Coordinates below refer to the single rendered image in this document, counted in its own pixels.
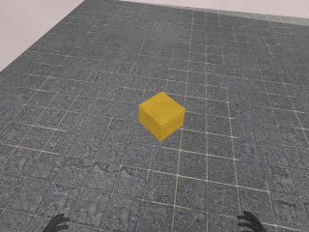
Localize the left robot hand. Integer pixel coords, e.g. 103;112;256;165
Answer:
43;213;70;232

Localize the right robot hand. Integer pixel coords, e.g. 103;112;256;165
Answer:
237;211;267;232

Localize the carton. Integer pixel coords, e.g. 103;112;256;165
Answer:
138;91;185;141

